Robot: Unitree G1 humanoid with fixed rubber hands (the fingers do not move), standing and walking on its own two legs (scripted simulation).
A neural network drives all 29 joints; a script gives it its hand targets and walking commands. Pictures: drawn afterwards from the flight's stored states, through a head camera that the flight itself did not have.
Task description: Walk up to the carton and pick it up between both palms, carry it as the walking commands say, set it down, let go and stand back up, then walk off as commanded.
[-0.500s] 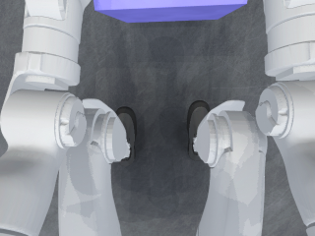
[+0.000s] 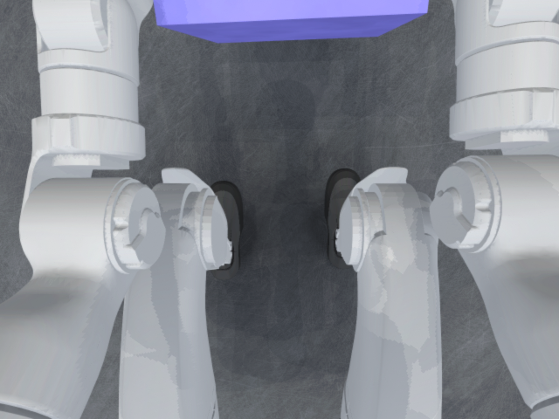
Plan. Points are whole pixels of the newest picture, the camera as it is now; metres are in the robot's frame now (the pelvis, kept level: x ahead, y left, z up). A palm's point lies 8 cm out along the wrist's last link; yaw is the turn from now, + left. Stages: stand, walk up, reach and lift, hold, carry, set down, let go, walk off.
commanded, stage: reach and lift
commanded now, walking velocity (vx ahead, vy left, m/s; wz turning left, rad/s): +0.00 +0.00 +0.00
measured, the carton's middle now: out of the picture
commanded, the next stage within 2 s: none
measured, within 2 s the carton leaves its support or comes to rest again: neither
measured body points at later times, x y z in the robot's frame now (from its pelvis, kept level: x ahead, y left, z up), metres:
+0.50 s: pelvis -0.01 +0.00 +0.05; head +0.33 -0.03 +0.33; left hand +0.57 +0.14 -0.03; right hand +0.58 -0.18 -0.02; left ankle +0.15 +0.11 -0.39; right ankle +0.17 -0.13 -0.39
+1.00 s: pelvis -0.02 +0.00 +0.10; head +0.30 -0.03 +0.41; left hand +0.55 +0.13 +0.04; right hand +0.55 -0.19 +0.05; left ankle +0.15 +0.11 -0.39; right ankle +0.17 -0.13 -0.39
